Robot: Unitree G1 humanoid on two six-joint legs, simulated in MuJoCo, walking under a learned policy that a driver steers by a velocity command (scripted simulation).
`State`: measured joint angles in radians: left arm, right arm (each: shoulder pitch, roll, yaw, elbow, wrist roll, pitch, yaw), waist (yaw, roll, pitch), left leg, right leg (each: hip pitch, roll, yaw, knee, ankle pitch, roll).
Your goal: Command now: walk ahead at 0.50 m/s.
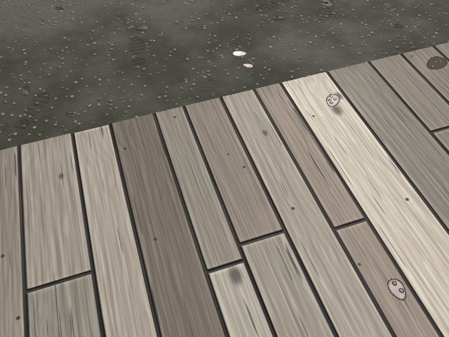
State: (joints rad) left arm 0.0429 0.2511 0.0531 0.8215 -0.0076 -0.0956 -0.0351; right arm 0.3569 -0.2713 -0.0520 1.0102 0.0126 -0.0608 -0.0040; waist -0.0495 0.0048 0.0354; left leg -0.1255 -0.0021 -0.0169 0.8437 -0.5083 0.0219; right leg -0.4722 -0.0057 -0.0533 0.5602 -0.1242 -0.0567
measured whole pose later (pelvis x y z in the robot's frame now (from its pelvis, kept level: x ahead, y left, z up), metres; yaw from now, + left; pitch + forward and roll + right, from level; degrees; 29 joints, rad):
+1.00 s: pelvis +0.57 +0.03 +0.01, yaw +0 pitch +2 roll +2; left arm 0.01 0.24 0.05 0.84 -0.02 -0.08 -0.04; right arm 0.38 -0.26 -0.06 1.03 0.02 -0.06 -0.01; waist -0.08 -0.03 0.01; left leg 0.09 -0.03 0.05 0.24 -0.37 0.01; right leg -0.54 -0.05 -0.02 0.50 -0.01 -0.05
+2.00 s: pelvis +1.16 +0.06 +0.02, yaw +1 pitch +3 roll +2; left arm 0.06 0.17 0.02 0.88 0.08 -0.07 -0.06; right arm 0.50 -0.13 -0.02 1.03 -0.08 -0.12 0.08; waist -0.09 -0.03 -0.03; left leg -0.03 -0.08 0.04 0.28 -0.30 0.07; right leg -0.71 -0.09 0.01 0.70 0.10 -0.03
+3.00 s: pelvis +1.63 +0.03 -0.15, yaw +1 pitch +2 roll +3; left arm 0.18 0.18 0.04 0.88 0.01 0.00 0.05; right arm 0.25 -0.18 -0.02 0.97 0.00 -0.02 -0.01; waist -0.01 -0.04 -0.07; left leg -0.34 -0.04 0.07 0.55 -0.26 0.03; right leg -0.42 -0.08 0.07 0.61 -0.25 0.05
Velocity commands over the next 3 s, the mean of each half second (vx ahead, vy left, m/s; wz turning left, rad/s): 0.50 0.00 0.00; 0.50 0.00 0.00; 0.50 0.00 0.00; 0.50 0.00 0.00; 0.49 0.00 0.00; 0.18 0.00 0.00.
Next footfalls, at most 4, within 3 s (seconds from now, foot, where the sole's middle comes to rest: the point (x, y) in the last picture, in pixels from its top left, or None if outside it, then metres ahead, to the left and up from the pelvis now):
0.48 left None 0.45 0.14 -0.76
1.02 right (255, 238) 0.76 -0.09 -0.76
1.56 left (183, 162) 1.10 0.14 -0.76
2.10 right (237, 107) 1.38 -0.08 -0.76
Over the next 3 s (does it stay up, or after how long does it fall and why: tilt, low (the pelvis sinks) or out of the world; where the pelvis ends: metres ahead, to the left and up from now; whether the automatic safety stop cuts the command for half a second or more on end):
stays up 1.63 0.03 -0.15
